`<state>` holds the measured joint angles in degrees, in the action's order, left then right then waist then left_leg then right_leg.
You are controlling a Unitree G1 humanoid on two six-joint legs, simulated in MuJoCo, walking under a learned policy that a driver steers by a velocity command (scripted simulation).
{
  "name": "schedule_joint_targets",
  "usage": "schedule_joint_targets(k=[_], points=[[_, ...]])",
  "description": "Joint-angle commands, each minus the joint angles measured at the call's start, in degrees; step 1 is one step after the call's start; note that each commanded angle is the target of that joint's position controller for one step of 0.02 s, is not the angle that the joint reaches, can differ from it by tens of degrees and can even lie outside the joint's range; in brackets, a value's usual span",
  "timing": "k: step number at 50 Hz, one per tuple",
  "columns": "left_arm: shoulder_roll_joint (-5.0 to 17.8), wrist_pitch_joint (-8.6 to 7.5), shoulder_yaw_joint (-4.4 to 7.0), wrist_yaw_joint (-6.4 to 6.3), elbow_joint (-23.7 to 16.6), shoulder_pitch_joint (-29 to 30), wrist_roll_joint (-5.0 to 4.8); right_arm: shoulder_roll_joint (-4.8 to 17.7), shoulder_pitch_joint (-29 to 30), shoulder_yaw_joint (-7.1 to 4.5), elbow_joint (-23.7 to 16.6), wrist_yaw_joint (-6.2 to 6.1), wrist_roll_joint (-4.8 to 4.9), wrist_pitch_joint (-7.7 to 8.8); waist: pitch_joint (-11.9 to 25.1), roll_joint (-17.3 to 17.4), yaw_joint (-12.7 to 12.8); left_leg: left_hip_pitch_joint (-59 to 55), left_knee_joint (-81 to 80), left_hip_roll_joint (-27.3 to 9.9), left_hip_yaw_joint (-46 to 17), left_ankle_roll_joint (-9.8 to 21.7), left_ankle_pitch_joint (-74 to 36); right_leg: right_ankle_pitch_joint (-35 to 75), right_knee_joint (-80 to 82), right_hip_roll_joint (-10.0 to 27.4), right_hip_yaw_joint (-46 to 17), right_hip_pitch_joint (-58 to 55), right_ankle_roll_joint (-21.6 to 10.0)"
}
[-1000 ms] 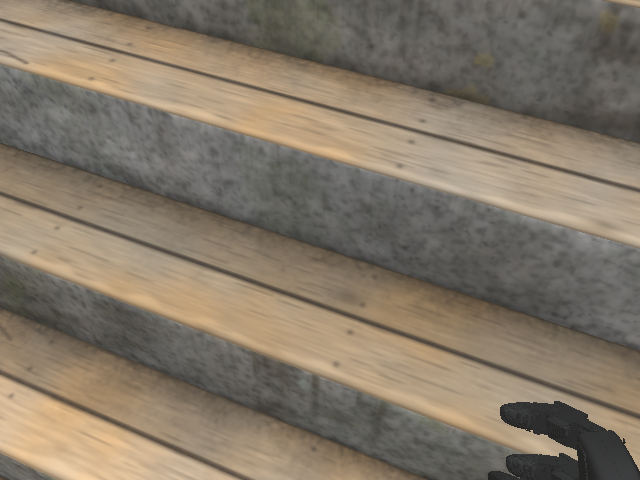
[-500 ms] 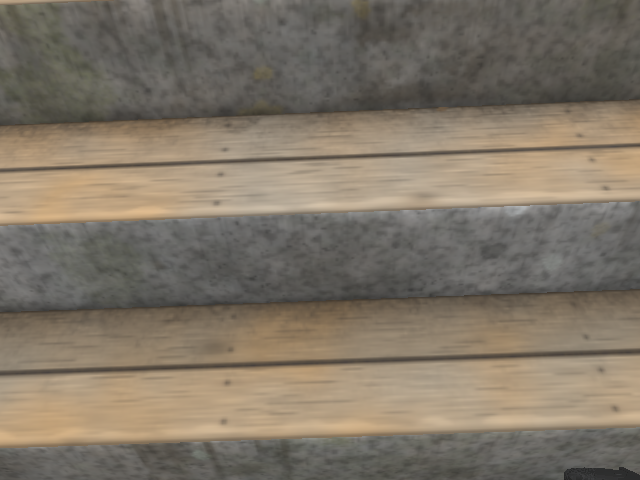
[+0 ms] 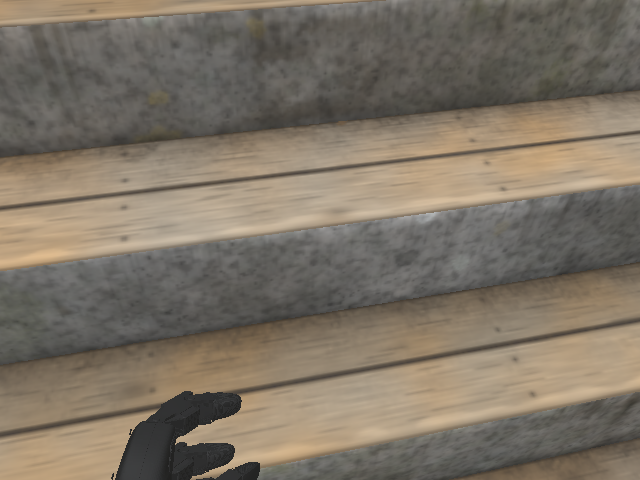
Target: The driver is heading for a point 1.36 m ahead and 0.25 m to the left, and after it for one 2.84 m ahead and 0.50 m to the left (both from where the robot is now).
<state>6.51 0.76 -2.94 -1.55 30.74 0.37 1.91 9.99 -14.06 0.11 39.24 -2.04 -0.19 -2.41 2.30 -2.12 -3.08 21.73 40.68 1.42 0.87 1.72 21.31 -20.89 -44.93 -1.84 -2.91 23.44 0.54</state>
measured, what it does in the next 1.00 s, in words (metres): climbs, turning left: right foot, then left foot 0.20 m higher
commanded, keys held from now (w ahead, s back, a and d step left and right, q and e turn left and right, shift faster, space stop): q+shift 0.14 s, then w+q+shift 0.30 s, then w+shift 0.08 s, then w+e+shift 0.48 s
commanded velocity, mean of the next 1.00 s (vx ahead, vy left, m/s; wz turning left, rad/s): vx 0.63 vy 0.00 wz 0.25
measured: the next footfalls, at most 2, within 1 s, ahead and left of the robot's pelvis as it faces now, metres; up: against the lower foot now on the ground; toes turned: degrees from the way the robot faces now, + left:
right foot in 0.32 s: +0.06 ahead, -0.11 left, +0.00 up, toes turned +18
left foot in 0.80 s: +0.20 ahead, +0.31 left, +0.20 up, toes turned +34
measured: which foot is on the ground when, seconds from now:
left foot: down 0.00-0.30, up 0.32-0.78, down 0.80-1.00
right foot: up 0.00-0.30, down 0.32-0.84, up 0.86-1.00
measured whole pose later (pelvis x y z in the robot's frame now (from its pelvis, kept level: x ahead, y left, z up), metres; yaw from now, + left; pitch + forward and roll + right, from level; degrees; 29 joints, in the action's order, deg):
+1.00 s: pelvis +0.20 +0.17 +0.18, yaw +15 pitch +0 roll +3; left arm 14.4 -3.2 1.6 3.1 40.6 -9.6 -2.0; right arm 15.2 -14.7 -2.2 52.1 -0.7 -3.7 2.4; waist 4.8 -0.9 3.3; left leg 23.5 51.6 -8.1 16.8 -0.4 26.1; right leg -4.1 -124.1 1.5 -5.7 60.2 -10.0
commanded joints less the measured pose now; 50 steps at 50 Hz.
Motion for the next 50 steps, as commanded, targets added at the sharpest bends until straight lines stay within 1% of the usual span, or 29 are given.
schedule_joint_targets(k=[1, 4, 8, 10, 12, 14, 15, 16, 17, 18, 19, 20, 23, 26, 30, 34, 35, 37, 38, 39, 40, 41, 42, 43, 45, 46, 47, 48, 50], points=[[7.67, -1.13, 3.88, -0.45, -1.59, 2.62, -2.75, 7.82, 1.58, -2.20, -9.25, -0.73, -3.75, 1.66, 8.67, 16.13, -1.06, -15.82, -15.83, -19.78, -35.48, 18.52, -48.89, -9.58, -23.44, -1.45, -0.76, 13.81, 5.84], [5.69, -0.65, 3.28, 0.06, -2.67, 2.86, -1.61, 10.53, 3.67, -3.29, -10.96, -2.38, -1.60, 0.60, 4.65, 5.86, 2.06, -13.90, -14.69, -13.28, -29.17, 14.16, -33.10, -8.55, -37.41, -1.91, -2.19, 20.81, 7.38], [4.67, -0.25, 1.78, -0.20, -2.91, -2.75, -1.46, 9.44, 3.37, -2.93, -12.28, -4.09, -1.44, -3.58, 5.51, 9.08, 4.54, -13.26, -16.83, -6.16, -26.78, 10.42, -8.94, -5.68, -31.97, -3.70, 1.13, 21.65, 6.79], [5.46, -1.55, 1.57, 0.51, -2.43, -4.60, -1.32, 10.36, 5.75, -3.61, -13.88, -3.32, -1.15, -2.39, 7.51, 11.83, 5.21, -7.17, -20.81, -6.47, -29.21, 10.51, 11.79, -7.08, -21.15, -1.82, -0.26, 13.04, 3.91], [7.42, -1.27, 1.93, 0.33, -1.61, -5.46, -0.59, 11.04, 8.60, -3.61, -14.43, -1.98, -0.61, -1.08, 4.09, 13.02, 5.26, 3.55, -23.47, -4.77, -26.72, 10.24, 11.52, -7.10, -5.82, -3.41, 5.56, 1.00, 0.70], [9.19, -1.49, 3.33, -0.84, 0.97, -13.04, -1.71, 8.66, 11.02, -2.55, -15.31, -1.35, -1.16, 0.53, 1.62, 14.82, 7.71, 10.12, -19.13, -4.40, -28.78, 9.73, 14.27, 1.97, 10.83, -0.65, 3.30, -10.10, -2.20], [9.99, -1.81, 3.89, -1.05, 2.71, -15.72, -1.91, 6.12, 12.86, -1.70, -16.26, -0.72, -0.11, 1.19, -1.52, 12.00, 8.10, 17.14, -11.28, -2.81, -26.60, 7.82, 14.35, 4.43, 19.16, 1.82, 0.75, -15.47, -3.11], [10.77, -2.67, 4.21, -0.66, 4.99, -19.52, -1.07, 2.96, 14.49, -0.82, -16.80, 0.54, 1.10, 2.12, -1.26, 1.14, 8.58, 31.52, 12.19, 2.27, -18.30, 4.46, 12.31, 7.48, 18.85, 7.63, -5.52, -26.77, -2.97], [11.82, -3.31, 4.22, -0.02, 6.30, -22.91, 1.83, -2.52, 15.56, 1.02, -16.90, 1.54, 1.55, 4.27, -0.01, -8.27, 8.43, 42.32, 41.67, 7.95, -14.10, 2.24, 5.79, 13.87, 17.81, 17.71, -18.87, -28.23, -4.54], [18.41, -5.17, 5.52, -1.05, 2.99, -20.23, 4.24, -0.78, 3.80, 0.93, -15.30, 3.41, 2.02, 6.14, 9.76, -14.71, 3.50, 47.03, 59.97, 3.20, -16.29, 0.20, -0.09, -19.15, 28.47, 28.84, -45.75, -26.80, -11.08], [17.56, -6.06, 5.32, -1.86, 1.51, -14.71, 1.45, 3.06, 2.36, 0.06, -14.56, 4.21, 1.25, 6.38, 6.58, -11.02, 1.95, 52.69, 78.19, 0.96, -14.51, -1.98, -6.40, -28.38, 29.72, 29.38, -45.96, -24.13, -11.38], [15.21, -5.14, 4.53, -2.01, 2.51, -13.36, 0.39, 5.32, 6.35, -0.24, -14.62, 4.72, 0.73, 6.29, 1.26, -4.67, 2.44, 57.84, 89.20, 0.72, -11.29, -2.92, -10.61, -23.29, 27.35, 25.53, -34.58, -22.05, -9.70], [8.96, -4.94, 3.12, -0.89, 8.83, -23.96, 2.89, 2.03, 17.57, 2.54, -16.14, 3.68, 1.90, 6.35, -6.49, 4.11, 7.22, 62.75, 93.41, -2.05, -10.37, -2.64, -15.27, -10.83, 26.35, 19.46, -16.76, -15.23, -10.38], [6.54, -5.67, 2.68, -0.05, 14.83, -29.09, 2.37, -4.58, 17.77, 4.90, -14.23, 3.78, 2.27, 6.13, -7.23, 1.55, 6.78, 67.32, 95.31, -2.07, -12.72, 0.31, -19.76, -6.64, 27.01, 19.65, -10.22, -14.42, -9.89], [6.77, -6.97, 2.38, 0.24, 18.76, -30.19, 0.16, -6.37, 22.98, 6.71, -14.74, 3.74, 1.51, 5.56, -7.80, -0.94, 5.73, 66.00, 89.05, -3.87, -7.77, 0.41, -23.27, -3.55, 33.27, 18.18, -7.00, -7.91, -11.73], [6.11, -5.43, 2.66, -0.88, 23.25, -37.46, -1.78, -6.49, 31.49, 8.66, -18.88, 5.00, 1.45, 6.58, -9.06, -1.59, 7.74, 74.18, 78.46, -13.56, 1.61, -1.44, -14.52, 0.03, 41.25, 19.68, -10.18, -22.10, -13.74], [4.83, -4.59, 2.64, -1.51, 25.25, -42.72, -2.48, -8.06, 38.29, 9.54, -21.53, 5.58, 1.75, 7.42, -10.00, -1.97, 10.87, 71.17, 72.20, -14.68, 2.28, -1.38, -11.75, 3.22, 45.41, 21.17, -11.76, -21.43, -14.28], [6.54, -2.92, 3.48, -2.42, 25.68, -42.13, -5.01, -12.01, 45.89, 12.11, -24.59, 7.19, 1.57, 8.80, -7.30, -3.09, 10.25, 30.01, 38.91, -10.85, 9.63, -0.36, 5.49, 26.58, 53.47, 18.58, -3.04, -3.61, -13.35], [8.22, -4.01, 3.17, -1.36, 29.32, -45.47, -2.90, -9.09, 40.85, 9.48, -22.98, 6.84, 2.56, 8.78, 1.59, -6.59, 6.82, 10.93, 38.16, -2.86, 18.67, 0.17, 12.05, 62.85, 47.62, 17.10, 0.30, -5.93, -14.84], [11.82, -6.28, 3.46, -0.01, 30.43, -44.87, -1.36, -3.77, 25.67, 5.82, -21.15, 5.61, 2.34, 9.15, 9.67, -17.74, -0.58, -4.05, 38.97, 1.83, 13.86, 2.13, 12.89, 108.56, 37.64, 19.58, -0.05, -11.95, -15.44], [20.93, -7.56, 5.86, -0.05, 29.11, -35.02, -1.07, 7.57, 10.17, 1.09, -17.78, 3.77, 1.76, 7.96, 15.01, -24.27, -11.57, -7.61, 26.45, -0.14, 2.11, 3.75, 14.98, 117.70, 24.47, 19.14, -1.47, -19.95, -12.97], [21.81, -8.21, 7.20, -0.39, 25.50, -28.00, -1.76, 13.33, -6.78, -2.26, -12.44, 2.77, -0.24, 7.25, 25.11, -16.72, -17.84, -28.40, 18.34, -8.84, -20.09, 7.08, 15.84, 106.83, 4.60, 17.40, -5.53, -4.25, -10.92], [11.50, -9.68, 5.98, 1.09, 20.94, -24.11, -2.35, 20.70, -17.26, -5.46, -6.56, 2.05, -2.50, 6.80, 32.63, 11.21, -16.17, -43.51, -8.77, -22.75, -53.90, 12.49, 32.27, 56.19, -17.67, 4.95, -8.87, 16.71, -10.83], [8.42, -10.63, 6.40, 2.80, 18.42, -14.69, -1.39, 19.93, -16.04, -5.36, -4.75, 0.73, -3.10, 6.12, 33.96, 14.16, -14.56, -36.87, -22.79, -28.74, -67.58, 12.35, 39.64, 23.39, -52.03, -0.78, -15.64, 24.89, -9.78], [-1.71, -9.44, 3.34, 5.38, 3.97, 1.23, -2.28, 4.05, 0.77, -0.25, 0.77, 0.70, -1.69, 5.51, 10.15, 11.41, -2.01, -12.55, -18.52, -30.07, -42.52, 6.84, 25.31, 19.61, -80.74, 3.80, -11.97, 43.52, -10.74], [-5.39, -7.67, 1.49, 5.68, 1.72, -0.38, -2.41, -3.33, 6.08, 1.29, 5.43, 1.56, -2.64, 5.85, 0.54, 9.98, 4.06, -2.49, -13.56, -27.91, -25.04, 3.84, 13.97, 17.51, -85.56, 6.32, -8.04, 46.91, -11.62], [-7.20, -5.86, -0.25, 6.39, 1.95, -6.70, -3.08, -7.91, 7.19, 2.54, 8.01, 2.35, -3.03, 6.21, -1.97, 7.29, 9.39, 3.40, -11.04, -23.21, -9.36, -0.69, -0.31, 17.25, -85.47, 7.75, -7.72, 45.16, -13.06], [-7.07, -4.55, -0.75, 6.47, 3.07, -11.82, -4.57, -7.48, 8.45, 1.96, 9.69, 2.20, -3.56, 6.17, -4.27, 8.00, 12.57, 6.52, -14.02, -22.53, -1.56, -1.26, -5.71, 13.70, -86.28, 7.30, -8.30, 44.27, -12.89], [-4.93, -2.21, -1.03, 4.80, 4.10, -13.19, -4.72, -2.32, 9.16, 1.39, 11.09, 1.67, -5.26, 6.11, -6.90, 7.17, 14.38, 11.45, -22.83, -23.98, 6.53, 2.40, -9.75, 15.28, -95.04, 3.26, -3.14, 43.13, -9.56]])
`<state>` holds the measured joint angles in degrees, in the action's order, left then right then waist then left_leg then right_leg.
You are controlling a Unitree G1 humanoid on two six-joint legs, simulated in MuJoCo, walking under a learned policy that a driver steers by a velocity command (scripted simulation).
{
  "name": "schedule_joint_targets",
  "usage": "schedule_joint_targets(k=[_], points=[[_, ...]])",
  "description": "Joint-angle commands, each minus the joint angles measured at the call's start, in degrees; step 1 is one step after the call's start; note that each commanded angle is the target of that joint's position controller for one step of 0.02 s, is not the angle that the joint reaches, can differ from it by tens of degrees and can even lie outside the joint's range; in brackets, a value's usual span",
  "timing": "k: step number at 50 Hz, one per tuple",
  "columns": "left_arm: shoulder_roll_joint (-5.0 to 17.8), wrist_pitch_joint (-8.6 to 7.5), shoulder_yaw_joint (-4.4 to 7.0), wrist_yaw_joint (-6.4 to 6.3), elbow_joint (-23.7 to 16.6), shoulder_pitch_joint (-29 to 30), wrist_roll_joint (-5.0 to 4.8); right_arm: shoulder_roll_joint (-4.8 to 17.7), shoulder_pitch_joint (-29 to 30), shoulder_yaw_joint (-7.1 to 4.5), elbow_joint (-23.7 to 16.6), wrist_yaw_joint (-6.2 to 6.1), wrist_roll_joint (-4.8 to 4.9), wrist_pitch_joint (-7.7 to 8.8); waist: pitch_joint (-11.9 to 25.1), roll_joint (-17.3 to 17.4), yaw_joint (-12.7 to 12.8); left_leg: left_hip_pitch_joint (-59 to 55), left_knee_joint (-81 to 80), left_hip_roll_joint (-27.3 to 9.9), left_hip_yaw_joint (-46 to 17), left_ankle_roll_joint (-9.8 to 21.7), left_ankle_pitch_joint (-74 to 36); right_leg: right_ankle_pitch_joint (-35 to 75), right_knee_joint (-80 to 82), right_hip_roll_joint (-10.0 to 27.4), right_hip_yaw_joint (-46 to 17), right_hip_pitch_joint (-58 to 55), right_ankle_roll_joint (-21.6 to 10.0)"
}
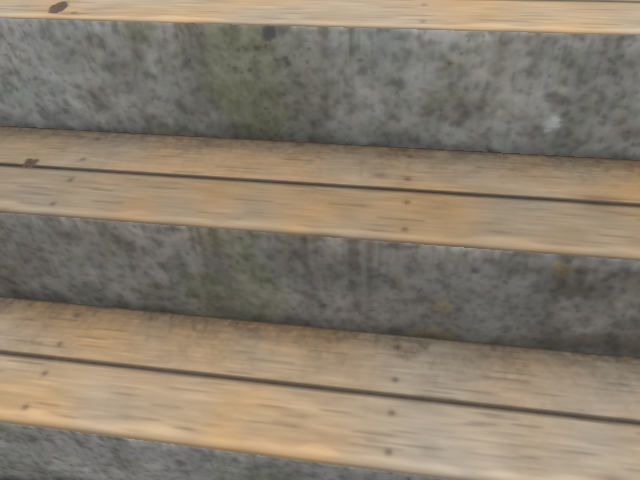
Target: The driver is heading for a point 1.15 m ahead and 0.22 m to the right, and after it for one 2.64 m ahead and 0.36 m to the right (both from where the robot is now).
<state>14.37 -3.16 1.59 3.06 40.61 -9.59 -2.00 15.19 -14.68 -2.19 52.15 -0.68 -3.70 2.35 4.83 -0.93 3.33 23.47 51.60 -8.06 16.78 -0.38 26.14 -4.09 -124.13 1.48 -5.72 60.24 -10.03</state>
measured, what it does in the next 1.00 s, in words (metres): climbs, turning right: right foot 0.21 m higher, then left foot 0.21 m higher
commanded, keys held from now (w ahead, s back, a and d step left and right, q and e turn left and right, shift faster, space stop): w+e+shift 0.54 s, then w+q+shift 0.46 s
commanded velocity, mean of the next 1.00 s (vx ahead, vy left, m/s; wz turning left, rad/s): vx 0.99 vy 0.00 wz -0.43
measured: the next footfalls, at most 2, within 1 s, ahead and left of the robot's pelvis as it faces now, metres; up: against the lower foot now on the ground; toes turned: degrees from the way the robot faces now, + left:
right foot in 0.22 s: +0.22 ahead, -0.06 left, +0.21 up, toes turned -5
left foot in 0.66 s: +0.52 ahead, -0.03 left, +0.41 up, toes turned -31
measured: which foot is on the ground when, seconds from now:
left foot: down 0.00-0.24, up 0.26-0.64, down 0.66-1.00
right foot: up 0.00-0.20, down 0.22-0.68, up 0.70-1.00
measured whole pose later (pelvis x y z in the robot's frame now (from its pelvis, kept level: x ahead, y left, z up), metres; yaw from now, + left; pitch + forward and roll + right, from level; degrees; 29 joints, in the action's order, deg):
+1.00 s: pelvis +0.54 -0.17 +0.47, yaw -22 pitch +7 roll -2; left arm 1.4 -8.7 -11.2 1.8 25.4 6.3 4.4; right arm 6.7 -27.3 1.6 55.3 0.2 0.7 2.6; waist 8.0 3.1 -1.2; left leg 15.5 33.2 2.0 -9.9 4.7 14.8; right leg -8.7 -79.3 6.5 0.1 50.0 -4.1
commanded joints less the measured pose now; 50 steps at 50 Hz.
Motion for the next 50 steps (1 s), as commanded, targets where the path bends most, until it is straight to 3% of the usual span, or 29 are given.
schedule_joint_targets(k=[1, 6, 7, 9, 10, 11, 12, 13, 14, 15, 18, 19, 21, 26, 28, 29, 30, 31, 32, 33, 34, 35, 37, 39, 42, 46, 48, 49, 50], points=[[-11.38, 2.36, -5.20, -0.98, -6.87, -2.70, -0.43, -8.13, 11.17, 4.47, -1.02, 0.60, -1.74, 1.25, -11.31, 3.85, 9.38, 10.25, -34.68, -12.37, -4.53, 2.98, -16.27, 0.64, -17.48, -0.80, -1.17, 9.14, 1.22], [-4.23, 3.90, -6.20, -2.07, -14.62, 10.17, -1.33, 0.51, 6.02, 5.17, -0.70, -0.84, 1.70, 1.10, -9.72, 1.46, 6.60, 5.58, -44.12, -4.10, 11.18, 2.59, -24.50, 3.74, 10.20, -0.94, 11.04, 3.96, 1.56], [-3.72, 3.78, -6.45, -1.43, -14.79, 7.32, -0.91, 8.60, 4.28, 3.21, -1.16, -1.67, 2.13, 1.68, -2.77, 2.92, 9.58, 6.17, -49.96, -5.14, 12.70, 4.96, -28.36, -1.09, 21.87, 0.74, 14.98, -12.99, 1.68], [4.76, 2.93, -2.39, 0.09, -13.00, 1.87, -0.66, 17.70, -1.38, 1.20, -1.20, -2.40, 3.88, 1.38, 8.60, 6.08, 12.74, -4.34, -36.75, -5.77, 10.19, 9.22, -105.67, -18.00, 29.40, -8.00, 22.56, -35.95, 2.77], [10.50, 3.15, 0.56, -1.03, -11.02, -1.88, -0.09, 20.82, -0.83, -0.18, -3.05, -2.75, 2.67, 1.03, 14.97, 5.68, 13.04, -14.95, -26.59, -7.77, 7.61, 11.01, -128.11, -25.46, 32.78, -11.43, 22.01, -38.50, 1.33], [11.02, 3.24, 1.04, -0.29, -9.15, -12.40, 1.43, 23.71, 5.19, -1.93, -6.65, -1.95, 3.39, 0.11, 15.68, 11.68, 14.30, -25.25, -13.89, -13.85, 2.03, 13.96, -121.44, -38.15, 49.47, -8.63, 14.83, -38.19, -1.08], [13.29, 2.75, 2.30, 1.03, -8.36, -14.08, 1.86, 19.00, 9.01, -1.58, -10.49, -1.74, 4.55, 0.06, 12.25, 8.41, 13.75, -23.22, -2.01, -12.48, -1.25, 14.65, -113.72, -32.68, 67.53, -11.29, 7.96, -40.65, -3.45], [15.04, 1.92, 3.05, 1.55, -5.37, -13.19, 1.86, 8.68, 11.24, 0.63, -15.79, -0.62, 3.25, 1.14, 4.82, -7.34, 6.45, -6.76, 13.64, -3.83, -5.30, 11.62, -56.77, -12.66, 79.90, -5.93, -8.73, -44.41, -6.63], [13.39, 1.63, 2.08, 0.16, -5.23, -9.90, 4.95, 2.05, 19.93, 2.18, -21.54, 0.52, 2.16, 2.66, 0.67, -19.73, 2.41, 12.80, 37.78, 10.80, -15.50, 8.89, -19.82, -30.01, 101.91, -3.68, -37.75, -40.03, -10.44], [2.64, 0.39, -1.70, -0.05, -4.01, -9.16, 7.11, -0.99, 24.44, 2.34, -26.02, 2.25, 1.53, 4.55, -4.73, -14.03, -0.58, 22.43, 58.46, 13.49, -25.86, 10.36, -18.87, -42.43, 107.71, -1.43, -51.80, -32.87, -8.06], [-4.28, -1.38, -3.18, 0.00, 2.11, -15.32, 2.38, -10.03, 21.34, 6.86, -30.22, 5.07, -3.71, 6.62, -9.03, 1.62, -5.47, 40.91, 78.00, 11.34, -24.99, 11.57, -18.28, -22.88, 96.14, -5.28, -37.87, -34.60, -1.04], [-3.49, -1.27, -2.87, 0.03, 2.05, -13.48, 2.76, -14.18, 18.14, 8.90, -29.92, 5.37, -3.23, 7.11, -6.43, 3.27, -7.12, 42.29, 78.63, 10.32, -24.75, 10.86, -18.85, -17.30, 95.36, -6.52, -32.08, -35.73, -0.06], [-2.72, -1.48, -2.56, -0.61, 2.72, -14.25, 2.70, -12.63, 16.72, 9.23, -29.37, 5.52, -1.72, 8.11, -4.80, 6.41, -6.93, 46.78, 77.28, 10.01, -22.34, 9.13, -18.42, -10.98, 97.92, -5.76, -30.81, -41.32, 0.21], [-4.02, -0.46, -2.78, -1.83, 8.46, -24.03, 1.40, -17.54, 33.48, 12.42, -36.31, 3.43, -0.64, 8.14, -9.10, 4.07, -2.52, 57.16, 76.60, 10.02, -14.68, 5.97, -9.95, -10.03, 105.87, -1.91, -31.20, -38.49, -2.42], [-2.77, 1.43, -2.18, -4.12, 9.10, -25.06, -0.07, -16.99, 44.40, 13.39, -41.98, 1.96, -0.71, 7.75, -6.80, 2.48, -1.03, 38.86, 47.94, 8.08, -11.84, 4.75, -9.18, -5.36, 117.61, -0.26, -27.36, -28.04, -3.22], [-0.34, 1.65, -2.22, -5.37, 9.22, -20.25, 0.98, -16.17, 39.47, 12.66, -40.49, 1.42, -0.65, 7.30, 2.03, -1.12, -5.32, 11.85, 37.28, 10.92, -2.08, 4.70, -12.28, 26.66, 121.39, 0.03, -17.54, -21.35, -3.24], [1.83, -0.98, -1.27, -5.42, 10.83, -25.56, 0.57, -12.13, 36.60, 9.35, -39.87, 0.54, 0.13, 7.65, 10.08, -6.56, -5.65, -7.42, 36.48, 13.94, -0.25, 3.95, -3.86, 65.97, 116.33, 2.41, -16.57, -22.68, -3.98], [7.18, -1.79, -0.01, -5.48, 12.50, -22.85, 2.39, -4.79, 23.32, 4.54, -35.73, 0.33, 1.43, 7.13, 17.36, -11.66, -13.17, -8.42, 32.61, 14.17, -3.55, 4.01, 5.42, 100.24, 103.37, 5.53, -14.44, -40.74, -3.10], [12.55, -2.29, 1.80, -5.70, 11.00, -15.79, 3.38, 4.51, 10.25, 0.83, -30.18, 0.51, 3.72, 6.43, 19.61, -16.71, -19.02, -7.20, 20.85, 13.49, -10.36, 5.63, 14.87, 113.66, 90.14, 6.21, -14.62, -52.91, -3.15], [12.04, -2.72, 2.60, -5.62, 8.02, -10.10, 4.43, 9.77, -0.82, -1.05, -22.85, 1.11, 4.37, 5.63, 21.69, -10.31, -20.64, -14.96, 10.66, 13.20, -20.74, 8.54, 16.02, 117.87, 76.52, 5.60, -14.59, -52.98, -4.70], [5.24, -3.61, 1.38, -4.12, 3.81, -2.99, 5.20, 12.49, -12.48, -1.03, -13.90, 1.74, 1.28, 4.06, 19.51, 16.80, -18.70, -22.87, -8.98, 6.24, -42.99, 15.09, 14.36, 71.48, 54.36, -0.99, -13.44, -38.81, -4.29], [-2.60, -4.20, -0.62, -2.12, 0.24, 1.76, 5.09, 6.81, -12.09, -0.10, -9.57, -0.50, 0.09, 1.78, 11.98, 37.48, -15.72, -22.64, -35.14, -4.53, -81.28, 27.56, 14.12, 2.13, 21.38, -15.54, -11.63, -15.54, 4.10], [-6.03, -6.29, -2.92, 2.50, -8.94, 5.44, 4.52, -10.88, -1.12, 3.99, -8.16, -0.94, 1.70, 1.58, -8.71, 9.80, -5.56, -2.67, -28.70, -3.72, -73.46, 23.21, 27.41, -9.03, 0.17, -10.33, -12.65, 3.86, 3.36], [-12.15, -5.88, -6.47, 3.71, -11.15, 3.94, 6.42, -15.50, 0.93, 4.82, -2.38, -0.14, 1.43, 2.29, -11.22, -2.72, 2.37, 3.39, -25.60, 0.94, -54.93, 17.73, 11.77, -10.36, -11.19, -6.33, -6.31, 10.65, 0.68], [-10.62, -5.10, -8.80, 2.57, -13.39, 2.15, 4.27, -9.94, 5.84, 4.49, -1.94, 1.13, 2.74, 2.01, -12.41, -6.95, 8.05, 15.81, -31.30, 3.30, -38.34, 14.05, -1.99, -7.77, -4.29, 1.24, -2.25, 8.88, 3.79], [-9.41, -4.93, -11.18, -1.42, -17.69, 10.48, 7.69, 1.41, 4.36, 2.27, -5.07, 0.20, 4.75, 3.06, -1.31, -6.10, 6.27, 30.00, -35.38, 6.78, -31.82, 14.86, -14.29, 3.59, 24.87, 6.11, 9.76, -23.89, 7.64], [-6.06, -4.94, -10.09, -2.85, -18.36, 16.12, 6.14, 3.93, -7.03, 1.51, -2.77, 0.59, 5.82, 2.25, 8.46, -1.15, 1.84, 18.36, -31.36, 7.87, -28.27, 15.05, -53.94, -9.92, 52.91, 1.76, 17.27, -42.73, 6.28], [0.12, -6.29, -7.36, -2.50, -17.63, 13.02, 6.71, 5.98, -8.28, 0.78, -3.97, 0.94, 4.73, 2.15, 12.54, -2.18, 3.67, 3.39, -18.95, 12.47, -25.53, 10.31, -87.44, -14.60, 60.48, -0.05, 17.51, -45.44, 5.48], [6.82, -6.20, -4.16, -2.48, -14.51, 0.25, 4.82, 10.48, 0.43, -1.08, -7.53, 0.06, 3.69, 1.68, 16.15, 5.57, 9.99, -7.82, -8.96, 12.12, -30.62, 9.47, -89.42, -3.78, 83.72, 0.25, 12.38, -50.97, 7.15]])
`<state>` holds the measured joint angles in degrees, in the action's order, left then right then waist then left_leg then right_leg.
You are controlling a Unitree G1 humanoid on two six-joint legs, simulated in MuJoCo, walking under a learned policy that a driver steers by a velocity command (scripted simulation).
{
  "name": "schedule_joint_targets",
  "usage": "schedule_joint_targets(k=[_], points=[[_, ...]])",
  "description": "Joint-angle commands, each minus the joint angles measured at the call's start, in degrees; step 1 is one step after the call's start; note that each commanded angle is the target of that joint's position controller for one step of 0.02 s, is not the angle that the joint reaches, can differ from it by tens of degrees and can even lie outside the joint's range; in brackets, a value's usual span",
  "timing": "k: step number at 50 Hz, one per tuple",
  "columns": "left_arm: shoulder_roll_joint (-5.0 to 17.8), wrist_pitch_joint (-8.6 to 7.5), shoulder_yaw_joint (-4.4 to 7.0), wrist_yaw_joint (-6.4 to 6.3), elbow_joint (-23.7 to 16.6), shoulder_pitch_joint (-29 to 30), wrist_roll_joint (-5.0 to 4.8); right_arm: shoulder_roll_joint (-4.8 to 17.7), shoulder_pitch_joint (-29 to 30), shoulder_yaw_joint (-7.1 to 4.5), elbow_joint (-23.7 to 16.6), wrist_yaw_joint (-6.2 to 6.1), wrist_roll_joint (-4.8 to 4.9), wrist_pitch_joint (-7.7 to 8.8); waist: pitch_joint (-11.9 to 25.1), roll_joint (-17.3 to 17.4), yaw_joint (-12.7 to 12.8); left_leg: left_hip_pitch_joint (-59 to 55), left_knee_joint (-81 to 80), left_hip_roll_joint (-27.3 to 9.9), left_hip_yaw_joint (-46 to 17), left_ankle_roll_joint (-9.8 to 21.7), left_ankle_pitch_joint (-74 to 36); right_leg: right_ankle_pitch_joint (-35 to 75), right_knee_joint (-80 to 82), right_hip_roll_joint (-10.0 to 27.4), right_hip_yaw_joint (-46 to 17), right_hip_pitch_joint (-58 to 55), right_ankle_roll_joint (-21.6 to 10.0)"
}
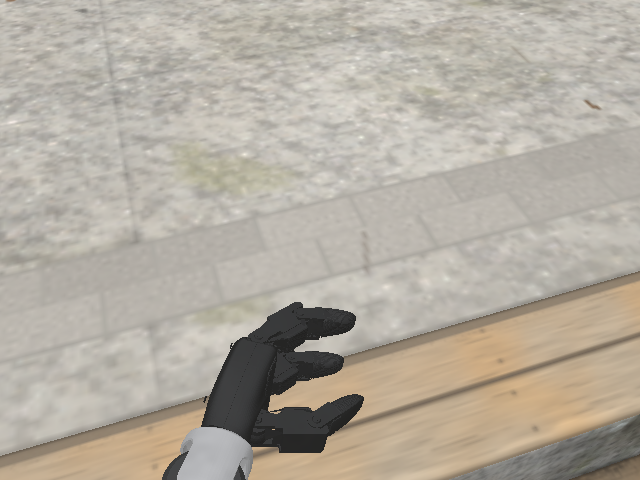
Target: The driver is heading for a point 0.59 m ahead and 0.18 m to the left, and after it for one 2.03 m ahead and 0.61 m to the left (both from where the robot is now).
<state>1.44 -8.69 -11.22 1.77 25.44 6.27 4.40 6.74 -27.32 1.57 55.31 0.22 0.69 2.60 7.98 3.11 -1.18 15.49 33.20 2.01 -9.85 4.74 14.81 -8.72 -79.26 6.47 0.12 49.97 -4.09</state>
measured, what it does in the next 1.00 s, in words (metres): climbs, turning left: right foot, then left foot 0.20 m higher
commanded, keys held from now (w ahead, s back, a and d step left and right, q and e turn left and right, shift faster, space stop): w+q+shift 0.58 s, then w+shift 0.32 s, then e+shift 0.10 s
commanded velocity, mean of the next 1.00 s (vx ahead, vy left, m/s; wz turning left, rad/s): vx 0.98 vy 0.00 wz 0.68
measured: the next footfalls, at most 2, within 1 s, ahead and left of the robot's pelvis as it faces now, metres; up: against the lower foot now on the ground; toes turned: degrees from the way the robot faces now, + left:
right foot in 0.06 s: +0.03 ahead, -0.20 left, +0.00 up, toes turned +2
left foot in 0.26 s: +0.02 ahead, -0.01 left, +0.20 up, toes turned +35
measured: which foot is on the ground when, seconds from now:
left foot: down 0.00-0.02, up 0.04-0.24, down 0.26-0.46, up 0.48-0.84, down 0.86-1.00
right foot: up 0.00-0.04, down 0.06-0.26, up 0.28-0.52, down 0.54-0.86, up 0.88-1.00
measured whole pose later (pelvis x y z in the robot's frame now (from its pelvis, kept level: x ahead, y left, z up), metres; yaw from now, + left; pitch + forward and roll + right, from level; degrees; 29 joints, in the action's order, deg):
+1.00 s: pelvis +0.44 +0.07 +0.32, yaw +44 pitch +0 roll +7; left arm 12.8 -4.7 2.3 -0.2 46.5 -19.7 -2.0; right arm 12.9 -12.0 -4.3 55.0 -0.2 -0.2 3.3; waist 9.9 3.9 3.3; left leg 24.0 56.8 1.8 8.3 1.7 33.2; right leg -22.1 -124.4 -2.9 -13.2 52.5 -5.5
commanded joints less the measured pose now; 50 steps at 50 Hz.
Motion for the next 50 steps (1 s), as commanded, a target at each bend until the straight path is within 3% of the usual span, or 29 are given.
schedule_joint_targets(k=[1, 2, 3, 4, 5, 7, 8, 9, 12, 13, 14, 15, 17, 20, 22, 24, 25, 26, 27, 29, 34, 36, 38, 41, 43, 44, 45, 47, 50], points=[[22.32, 0.37, 11.61, -1.72, 7.27, -30.12, -4.88, 19.92, 22.97, -5.59, -16.35, -1.46, -1.67, 1.24, 11.33, 5.03, 19.42, 2.00, 26.18, 1.93, -5.47, 2.57, -66.94, 10.04, 59.95, -1.63, 1.37, -50.08, 0.50], [23.02, 2.04, 13.09, -1.92, 15.76, -36.12, -7.74, 10.88, 26.32, -3.47, -20.10, -0.47, -3.94, 2.08, 5.53, -4.98, 15.61, 10.22, 44.22, 2.88, 0.21, 0.69, -27.47, 28.16, 71.54, 3.04, -1.43, -54.54, 0.96], [14.76, 3.84, 9.98, -1.79, 20.48, -33.01, -5.39, -0.28, 26.47, -0.99, -22.00, 1.26, -3.70, 3.62, -8.82, -16.89, 9.78, 37.95, 74.97, 8.04, 4.14, -0.06, 13.93, 53.48, 71.38, 7.80, -2.17, -58.60, 2.28], [11.75, 4.34, 9.51, -1.51, 23.10, -36.73, 1.46, -4.42, 25.05, -0.49, -25.02, 2.45, 0.43, 5.22, -6.13, -23.39, 7.44, 70.36, 110.52, 10.56, 3.71, 1.32, 29.07, 104.20, 38.84, 15.77, -5.04, -80.25, 0.73], [8.64, 5.34, 9.56, -1.86, 24.53, -37.12, 5.58, -3.78, 24.61, -0.01, -26.49, 3.03, 3.73, 4.79, 1.44, -20.33, 7.02, 84.90, 127.09, 9.45, 3.60, 1.21, 33.13, 97.34, 38.20, 21.10, -8.33, -88.97, -4.39], [9.46, 5.19, 12.40, -3.34, 30.59, -34.58, 2.93, -11.04, 36.76, 4.93, -36.42, 3.68, 4.96, 3.34, -0.91, -14.54, 5.75, 102.48, 126.27, -3.60, -0.55, 0.46, 38.76, 49.81, 52.80, 24.09, -7.49, -92.11, -4.63], [7.72, 6.19, 12.81, -2.69, 37.04, -54.54, 1.66, -10.93, 52.55, 6.88, -39.11, 3.69, -1.56, 5.09, 6.12, -2.21, 17.52, 102.98, 111.72, -1.11, 13.66, -2.82, 39.05, 79.47, 43.83, 16.21, -6.33, -111.96, -3.58], [10.52, 5.48, 13.18, -4.31, 37.75, -54.46, 0.70, -9.94, 51.15, 7.11, -43.34, 4.32, -0.31, 5.27, 13.41, -8.93, 13.28, 97.60, 97.00, -4.44, 7.71, -3.47, 41.01, 89.26, 41.69, 19.08, -9.64, -116.26, -3.61], [14.00, 5.23, 13.66, -7.05, 22.60, -16.76, -3.80, 2.73, 29.78, 4.16, -36.67, 6.73, -1.13, 2.33, 26.09, -2.01, -5.60, 23.56, 22.22, -7.26, 0.38, -1.00, 14.83, 87.39, 44.80, 13.37, -5.78, -72.27, -2.15], [19.73, 4.11, 15.03, -5.90, 23.16, -22.93, -7.68, 4.96, 33.31, 2.86, -36.26, 4.40, -1.21, -0.03, 19.76, -4.02, -1.16, 4.85, 8.25, -3.44, 5.09, -2.13, 23.29, 85.30, 48.04, 16.27, -10.95, -51.54, -5.39], [22.61, 3.35, 15.40, -4.64, 22.29, -21.93, -7.96, 8.92, 23.34, -0.02, -33.83, 3.51, -0.73, -0.10, 20.04, 6.05, -8.24, -19.81, -4.34, -6.15, 0.76, 2.30, 2.82, 84.24, 30.63, 11.82, -7.41, -37.38, -1.84], [18.85, 2.65, 14.59, -2.83, 19.39, -25.49, -6.11, 11.24, 23.13, -1.39, -28.20, 5.83, -0.56, -0.35, 22.32, 28.79, -1.89, -60.98, 1.03, -15.27, -7.65, 8.34, -32.67, -0.48, 1.21, 1.58, -4.60, 2.38, 6.56], [21.13, 0.60, 13.79, -0.60, 15.28, -25.32, -7.89, 7.44, 32.52, -2.27, -28.43, 4.86, -1.47, -1.47, 20.11, 19.37, 2.15, -59.46, 19.25, -17.98, -8.31, 10.23, -50.61, -37.46, -41.20, -11.76, -3.27, 35.83, 15.48], [15.49, 2.39, 9.49, -0.87, 5.61, -18.45, -5.05, 12.13, 32.13, -4.35, -22.17, 1.86, -0.75, -0.26, -7.78, -1.21, 9.54, -33.91, 0.62, -12.83, 0.82, 1.38, -36.86, -49.91, -25.34, -3.49, 3.94, 37.79, 9.11], [23.59, 2.77, 14.67, -1.59, 14.99, -63.25, -3.21, 19.88, 69.51, -6.18, -34.15, 0.11, -5.84, 0.02, -0.07, -8.15, 40.76, 16.16, 9.29, 0.21, 8.96, -1.56, -47.48, -44.01, 5.15, -6.89, 7.81, -34.61, 6.71], [15.91, 6.21, 14.47, -3.88, 32.70, -102.14, 5.22, 7.60, 87.41, -2.89, -44.55, 3.20, -1.71, 0.58, 1.52, -14.19, 52.82, 25.94, 62.06, 9.87, 17.42, -10.07, -39.37, -19.46, 32.63, -2.56, -3.53, -56.10, -1.71], [13.20, 5.07, 13.80, -3.52, 36.12, -93.20, 4.29, -5.10, 84.94, -0.61, -45.30, 5.67, -2.82, 1.28, -9.47, -30.09, 41.06, 34.85, 76.43, 12.01, 12.96, -7.34, 12.27, 3.27, 42.99, 1.20, -8.50, -54.38, -0.74], [3.74, 4.58, 11.62, -2.77, 41.28, -97.40, 0.46, -8.64, 89.99, 0.19, -47.50, 7.30, -2.78, 3.69, -15.75, -14.78, 38.80, 40.63, 89.36, 11.89, 15.82, -3.61, 26.09, 15.89, 59.69, 2.87, -7.43, -56.24, 1.06], [-5.54, 4.00, 8.55, 0.54, 43.83, -88.68, 0.29, -12.43, 80.48, 1.55, -45.85, 8.16, 0.00, 4.71, -14.55, -7.37, 25.59, 43.95, 97.48, 11.80, 11.90, 2.01, 25.45, 31.51, 58.85, 5.65, -8.28, -59.56, 4.98], [-3.85, 2.59, 7.80, 3.03, 43.24, -71.08, -1.51, -15.68, 57.55, 2.23, -41.36, 9.34, 2.74, 5.34, -13.20, -14.59, 5.66, 57.52, 92.44, 11.17, 7.58, 6.92, 19.21, 69.26, 49.36, 5.03, -8.97, -66.36, 17.88], [6.41, 2.95, 9.52, -4.78, 37.83, -54.06, -3.73, -12.17, 55.79, 1.26, -35.49, 6.95, 5.89, -2.65, -25.71, 1.71, 3.07, 67.44, 93.07, 4.74, 8.89, 0.42, 0.31, 23.56, 66.64, 7.64, -18.65, -40.85, 8.68], [1.11, 4.40, 9.18, -5.11, 42.02, -68.00, -4.89, -13.64, 74.15, 2.01, -42.19, 5.53, 6.00, -2.48, -28.60, -3.64, 11.09, 67.82, 81.92, 2.83, 18.49, -0.61, 3.53, 26.47, 74.28, 5.82, -13.31, -38.00, 7.83], [-5.12, 5.70, 6.95, -6.04, 46.39, -74.54, -3.92, -15.52, 86.94, 2.82, -49.21, 5.13, 3.40, -0.73, -21.72, -10.91, 11.85, 30.23, 62.56, 3.02, 34.39, 1.82, 15.03, 78.38, 79.60, 2.36, -0.94, -22.32, 8.89], [16.63, 0.99, 11.83, -4.87, 41.57, -61.13, -5.67, -4.53, 47.57, -3.04, -39.01, 1.15, 1.61, -3.18, 1.89, -25.39, -6.62, -9.94, 49.59, 3.32, 18.36, 8.89, 28.13, 154.90, 49.77, 11.62, -6.90, -26.47, 2.71], [25.67, -0.06, 17.31, -6.01, 30.37, -40.05, -6.87, 11.67, 15.87, -8.89, -26.19, 0.14, 2.30, -4.26, 11.96, -11.46, -20.84, -27.72, 21.98, -2.28, -9.10, 17.30, 23.98, 111.69, 12.52, 2.53, -16.23, -18.75, 2.05], [13.91, -1.20, 15.57, -5.26, 28.53, -36.11, -5.75, 8.08, 17.71, -6.47, -17.88, 0.05, 2.45, -3.72, 8.44, 16.58, -11.77, -21.42, -3.18, -20.15, -42.63, 29.72, 17.79, 6.70, -30.43, -16.70, -11.91, 1.55, 5.92], [5.93, -1.71, 15.45, -3.57, 25.69, -30.53, -6.62, -4.98, 18.05, -2.96, -14.07, 0.44, -0.88, -1.76, -2.90, 8.10, -8.24, -1.94, -15.11, -21.29, -54.75, 29.93, 31.61, -13.36, -58.51, -15.30, -19.44, 12.41, 3.54], [-6.25, 1.05, 8.82, -1.15, 13.10, -22.83, -5.61, -13.57, 19.51, 0.47, -5.31, 0.54, 0.84, 2.72, -14.26, 3.06, 4.01, 11.81, -11.88, -21.42, -37.22, 16.73, 26.49, -24.56, -69.72, -9.80, -20.85, 20.83, -2.57], [0.80, 5.53, 8.42, -0.50, 14.89, -36.23, -7.37, -11.49, 41.16, 1.65, -7.08, 0.36, -3.44, 3.79, -19.04, -3.37, 20.34, 36.59, -11.87, -17.34, 3.02, 2.55, 11.09, -19.23, -29.75, -1.56, -17.29, 0.63, -1.00]])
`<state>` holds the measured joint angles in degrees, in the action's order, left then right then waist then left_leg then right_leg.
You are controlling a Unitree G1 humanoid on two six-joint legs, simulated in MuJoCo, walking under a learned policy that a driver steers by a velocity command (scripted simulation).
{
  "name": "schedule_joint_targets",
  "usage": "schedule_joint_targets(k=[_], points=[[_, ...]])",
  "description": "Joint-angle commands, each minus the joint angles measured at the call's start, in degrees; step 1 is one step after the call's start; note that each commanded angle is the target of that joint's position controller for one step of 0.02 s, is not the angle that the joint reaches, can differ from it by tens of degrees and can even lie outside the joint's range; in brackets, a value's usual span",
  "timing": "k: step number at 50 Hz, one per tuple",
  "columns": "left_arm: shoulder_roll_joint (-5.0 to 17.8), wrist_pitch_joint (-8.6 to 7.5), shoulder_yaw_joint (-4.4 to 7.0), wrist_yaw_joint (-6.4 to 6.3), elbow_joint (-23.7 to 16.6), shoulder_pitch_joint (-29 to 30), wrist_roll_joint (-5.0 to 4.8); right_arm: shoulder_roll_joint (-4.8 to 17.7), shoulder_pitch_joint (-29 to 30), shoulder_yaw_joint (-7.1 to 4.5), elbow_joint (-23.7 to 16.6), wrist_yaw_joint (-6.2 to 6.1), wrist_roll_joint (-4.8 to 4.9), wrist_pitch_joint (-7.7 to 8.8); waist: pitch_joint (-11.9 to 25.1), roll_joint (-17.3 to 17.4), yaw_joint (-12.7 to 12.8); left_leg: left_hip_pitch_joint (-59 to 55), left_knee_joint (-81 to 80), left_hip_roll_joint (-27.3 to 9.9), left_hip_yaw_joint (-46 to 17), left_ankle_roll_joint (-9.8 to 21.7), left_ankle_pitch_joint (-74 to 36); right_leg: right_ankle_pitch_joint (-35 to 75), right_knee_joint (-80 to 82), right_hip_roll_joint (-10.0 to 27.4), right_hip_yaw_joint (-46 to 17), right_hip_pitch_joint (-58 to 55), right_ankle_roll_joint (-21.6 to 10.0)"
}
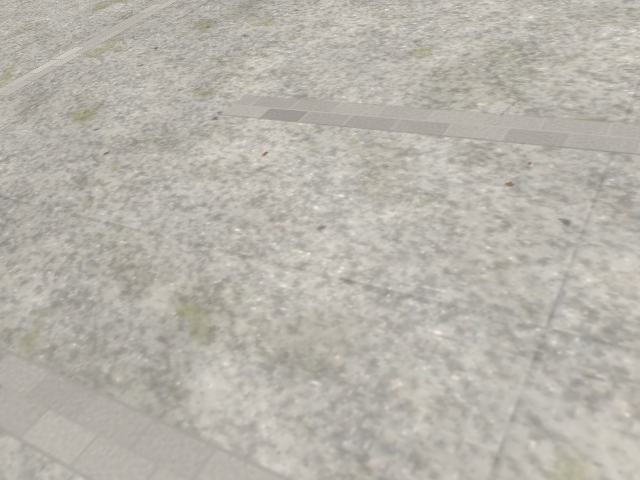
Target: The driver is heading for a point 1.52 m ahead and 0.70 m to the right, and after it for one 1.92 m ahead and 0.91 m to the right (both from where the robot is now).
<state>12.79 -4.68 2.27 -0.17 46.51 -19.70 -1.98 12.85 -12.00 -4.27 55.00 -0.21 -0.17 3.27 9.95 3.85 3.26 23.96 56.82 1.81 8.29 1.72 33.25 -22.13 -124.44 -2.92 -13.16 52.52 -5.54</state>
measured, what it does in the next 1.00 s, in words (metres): climbs, turning right: right foot, then left foot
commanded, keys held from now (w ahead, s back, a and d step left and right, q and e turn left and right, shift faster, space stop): e+shift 0.72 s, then shift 0.10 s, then q+shift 0.18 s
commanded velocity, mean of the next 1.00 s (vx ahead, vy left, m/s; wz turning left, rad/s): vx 0.16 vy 0.00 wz -0.62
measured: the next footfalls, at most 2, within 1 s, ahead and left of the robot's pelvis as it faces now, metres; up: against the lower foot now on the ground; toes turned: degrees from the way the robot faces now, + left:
right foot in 0.18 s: +0.27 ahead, -0.22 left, +0.00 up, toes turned -3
left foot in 0.80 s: +0.43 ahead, -0.09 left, +0.00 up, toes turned -49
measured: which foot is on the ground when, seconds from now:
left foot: down 0.00-0.16, up 0.18-0.78, down 0.80-1.00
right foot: up 0.00-0.16, down 0.18-0.78, up 0.80-1.00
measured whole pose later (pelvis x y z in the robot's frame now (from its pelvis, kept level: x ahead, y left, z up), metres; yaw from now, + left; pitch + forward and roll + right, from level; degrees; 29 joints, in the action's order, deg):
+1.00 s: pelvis +0.28 -0.11 +0.07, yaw -41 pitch +1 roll +0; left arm 15.5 1.8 1.7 -1.9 30.7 -8.8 0.9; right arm 13.1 -10.1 -2.9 37.8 -2.2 0.5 -1.5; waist -1.9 -0.6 -2.4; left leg 20.3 28.8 3.4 -7.5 0.4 9.2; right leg -27.6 -60.9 -1.8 -5.7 27.3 5.6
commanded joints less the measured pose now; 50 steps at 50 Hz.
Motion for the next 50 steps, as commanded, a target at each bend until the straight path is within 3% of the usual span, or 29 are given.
schedule_joint_targets(k=[1, 2, 4, 5, 6, 7, 8, 9, 10, 11, 12, 13, 15, 17, 21, 27, 34, 37, 38, 39, 40, 41, 42, 43, 44, 45, 47, 48, 50], points=[[-8.41, 2.06, -4.77, 0.13, -6.63, -9.14, 0.18, -10.41, 26.15, 6.06, -7.15, 0.75, -1.55, 2.88, -20.14, -5.25, 15.41, 35.02, -38.28, -14.81, -4.66, 3.56, -12.52, 8.06, 26.59, 7.22, 2.05, -13.64, 3.82], [-5.95, 2.08, -4.24, -1.21, -7.68, -6.08, 1.60, -5.30, 23.81, 5.38, -6.68, 0.12, -0.33, 3.37, -19.02, -7.70, 13.78, 36.96, -39.63, -12.54, 2.44, 1.26, -19.97, 19.17, 36.65, 7.13, 6.39, -21.90, 6.38], [-2.21, 1.94, -2.99, -1.17, -5.71, -7.74, 1.22, 2.89, 17.34, 3.63, -6.14, -0.90, 1.00, 3.33, -10.71, -10.16, 11.59, 29.26, -40.00, -9.32, 6.72, -1.58, -22.78, 26.83, 54.48, 5.68, 11.75, -40.85, 8.48], [1.38, 2.74, -1.45, -0.62, -3.76, -11.15, 0.72, 8.38, 15.77, 2.17, -6.28, -1.62, 0.73, 3.05, -7.12, -8.24, 12.14, 18.49, -36.91, -7.56, 6.96, -1.81, -28.21, 24.98, 60.97, 3.49, 14.30, -43.51, 8.48], [5.08, 3.41, -0.03, 0.19, -2.39, -14.89, 0.85, 13.26, 16.42, 1.21, -7.37, -2.06, 0.26, 2.75, -4.00, -2.94, 13.82, 5.45, -30.24, -7.82, 5.76, -2.18, -38.75, 21.29, 69.46, 2.65, 16.38, -44.34, 7.91], [8.90, 3.41, 1.72, 1.31, -0.74, -18.92, 1.11, 14.15, 16.40, 0.86, -8.79, -1.83, 0.16, 1.90, -0.44, -1.08, 15.11, -6.17, -18.68, -8.53, 3.84, -3.16, -45.93, 22.52, 80.10, 3.71, 16.78, -45.24, 4.73], [11.35, 3.53, 2.61, 2.00, 0.87, -21.18, 1.87, 11.92, 14.11, 1.31, -9.59, -1.76, 0.81, 1.23, -0.48, -5.88, 14.82, -9.61, -1.48, -7.65, 1.91, -4.85, -38.42, 26.08, 91.49, 3.28, 15.94, -46.77, 1.89], [14.84, 3.39, 2.61, 2.23, 0.99, -13.89, 2.35, 5.10, 6.03, 2.37, -10.72, -2.07, -0.16, 0.56, -10.41, -21.75, 5.34, 4.74, 22.35, -2.19, -2.26, -6.09, 2.59, 50.25, 90.12, 4.58, 6.46, -46.03, -0.57], [14.26, 2.04, 0.37, 2.48, -5.07, -3.12, 3.89, -0.67, -10.73, 3.50, -10.82, -1.12, -1.79, 0.56, -8.57, -31.60, -9.17, 12.64, 36.90, 1.20, -9.72, -4.78, 9.03, 79.94, 86.40, 7.30, -8.28, -45.49, -4.52], [16.31, 1.80, 1.14, 3.22, -9.98, 1.71, 4.40, 1.23, -17.68, 3.07, -11.73, -0.89, -1.15, 0.65, 4.80, -25.33, -11.17, 10.78, 43.03, 1.57, -15.02, -4.55, 4.47, 77.85, 90.37, 13.74, -17.95, -50.93, -8.54], [18.61, 2.15, 2.63, 3.29, -12.51, 4.78, 3.04, 4.42, -11.65, 2.33, -14.93, -1.23, -0.09, 0.57, 6.41, -18.94, -8.99, 13.69, 41.48, 1.98, -13.88, -4.01, -1.06, 49.57, 97.91, 13.79, -26.03, -49.06, -9.57], [17.76, 2.16, 2.59, 2.48, -13.58, 7.52, 1.94, 5.57, -3.76, 1.95, -17.00, -2.07, -0.02, -0.07, 3.28, -11.88, -7.41, 16.13, 35.02, 0.08, -14.73, -3.29, -7.20, 28.71, 100.94, 11.80, -27.35, -45.63, -7.15], [15.39, 1.54, 2.01, 0.37, -14.32, 7.78, 2.41, 5.92, 4.84, 1.65, -20.27, -2.68, 0.20, -1.49, 0.49, -4.85, -6.09, 14.20, 26.33, -0.96, -17.57, -2.40, -11.73, 13.17, 102.27, 10.46, -27.97, -39.86, -4.34], [13.11, 1.51, 1.63, -1.67, -15.53, 7.60, 2.75, 6.00, 6.19, 1.33, -21.25, -2.90, 0.38, -1.44, 0.04, -6.33, -5.65, 14.62, 20.57, -0.18, -18.57, -2.22, -11.70, 15.95, 102.68, 9.75, -27.10, -41.67, -3.97], [10.05, 3.45, 1.34, -3.99, -17.62, 4.78, 2.04, 5.26, 9.14, 1.37, -21.46, -3.59, 0.25, -0.60, -0.05, -3.35, -3.91, 17.81, 14.83, 1.80, -19.08, -4.05, -12.23, 31.59, 100.90, 9.24, -24.25, -44.86, -3.89], [7.71, 6.31, 1.83, -4.10, -20.93, 7.26, 1.75, 5.31, 12.25, 0.52, -23.26, -3.57, 0.62, -0.22, -4.20, -7.69, -3.67, 19.69, 6.92, 3.84, -18.45, -6.14, -16.29, 31.05, 100.13, 5.30, -23.65, -41.63, -4.22], [10.05, 7.37, 3.57, -3.06, -22.61, 9.45, 1.22, 6.50, 14.50, -0.81, -23.30, -2.05, 0.20, 0.87, -1.77, -13.01, -2.18, 8.81, -12.91, 4.81, -18.33, -5.16, -18.94, 37.88, 96.31, 2.65, -27.37, -45.41, -2.32], [10.59, 7.33, 3.80, -2.29, -23.33, 12.22, 0.72, 8.54, 12.10, -2.15, -21.41, -1.28, 0.94, 1.50, -2.34, -14.01, -3.01, -2.04, -27.07, 4.43, -17.58, -5.06, -21.76, 31.98, 94.57, 0.41, -28.10, -44.12, -1.05], [9.88, 7.25, 3.60, -1.97, -22.83, 12.23, 0.48, 8.41, 10.47, -2.42, -20.46, -0.90, 1.02, 1.82, -2.35, -12.21, -3.69, -8.93, -34.36, 2.84, -16.66, -4.14, -29.80, 23.26, 91.15, -1.78, -25.94, -41.34, 0.11], [6.41, 7.26, 2.62, -1.38, -21.75, 8.07, 0.81, 8.61, 10.12, -2.48, -20.39, -0.75, 0.49, 1.61, 0.48, -5.66, -1.89, -19.06, -35.09, -4.58, -20.60, -0.43, -37.10, 1.83, 83.30, -5.32, -21.30, -35.27, 2.00], [4.16, 6.87, 1.72, -0.86, -20.85, 4.33, 2.17, 10.23, 8.94, -2.43, -22.12, -1.11, -0.61, 0.74, 2.36, 4.32, -1.34, -27.48, -31.52, -17.27, -30.99, 6.20, -54.36, -18.58, 71.63, -10.38, -12.41, -25.57, 4.13], [9.53, 5.73, 3.19, -0.31, -22.09, 3.43, 1.20, 10.72, 6.22, -2.65, -22.26, -1.37, -2.24, 0.01, 1.77, 10.22, -1.40, -23.84, -31.62, -25.64, -38.89, 15.91, -62.84, -24.01, 59.92, -10.82, -7.17, -20.47, 7.46], [13.79, 4.88, 4.09, -0.38, -22.19, 6.94, 0.76, 11.40, 6.32, -3.08, -22.09, -1.72, -1.85, 0.11, -1.65, 12.64, -2.74, -18.67, -34.77, -27.43, -45.31, 19.67, -53.82, -17.87, 52.68, -5.80, -1.76, -15.67, 9.97], [15.29, 5.09, 4.27, -0.96, -20.75, 10.08, 1.40, 8.37, 7.21, -2.25, -22.12, -2.43, -1.08, -0.54, -3.62, 6.18, -4.59, -15.56, -34.91, -22.15, -39.90, 16.97, -42.61, -11.64, 48.94, -2.79, -0.61, -16.23, 10.91], [12.83, 5.96, 3.33, -1.42, -19.97, 11.10, 2.16, 7.03, 7.51, -1.08, -22.25, -3.18, -0.56, -1.63, -3.82, 1.36, -4.61, -12.51, -35.32, -17.84, -35.40, 13.58, -35.19, -7.99, 45.62, -2.22, 1.01, -18.16, 11.31], [9.22, 6.43, 1.88, -1.55, -19.87, 10.85, 2.71, 6.89, 8.55, -0.12, -22.60, -3.16, -0.18, -2.39, -5.23, -0.53, -4.00, -7.79, -37.10, -14.71, -32.71, 11.83, -33.10, -6.63, 44.42, -2.00, 4.19, -20.58, 11.69], [3.92, 5.91, -0.40, -1.47, -20.32, 10.75, 3.39, 6.99, 10.10, 0.44, -22.39, -2.41, 0.43, -3.37, -7.23, -0.42, -2.11, -2.76, -38.29, -7.06, -25.81, 8.00, -29.77, -3.64, 56.76, 0.53, 10.75, -25.53, 11.60], [3.58, 5.46, -0.70, -1.78, -21.21, 12.75, 3.41, 9.54, 8.38, -0.71, -22.29, -2.14, 1.18, -4.19, -8.24, 1.96, -3.25, -3.49, -38.02, -4.78, -24.71, 7.65, -30.62, -4.38, 64.22, 0.03, 13.54, -25.88, 11.53], [4.00, 4.77, -0.57, -2.20, -21.64, 14.80, 2.70, 11.82, 3.52, -1.88, -21.80, -2.01, 1.09, -5.37, -6.47, 6.18, -5.81, -8.25, -36.99, -5.50, -28.22, 8.86, -30.23, -6.41, 73.74, -0.80, 12.88, -27.49, 11.41]])
Velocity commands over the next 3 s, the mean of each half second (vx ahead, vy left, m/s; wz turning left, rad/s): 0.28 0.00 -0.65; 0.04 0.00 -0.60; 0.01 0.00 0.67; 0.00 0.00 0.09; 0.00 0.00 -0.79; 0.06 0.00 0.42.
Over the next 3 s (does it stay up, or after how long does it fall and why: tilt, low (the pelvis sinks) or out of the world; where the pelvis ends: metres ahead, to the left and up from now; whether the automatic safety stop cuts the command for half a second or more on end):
stays up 0.29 -0.11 0.07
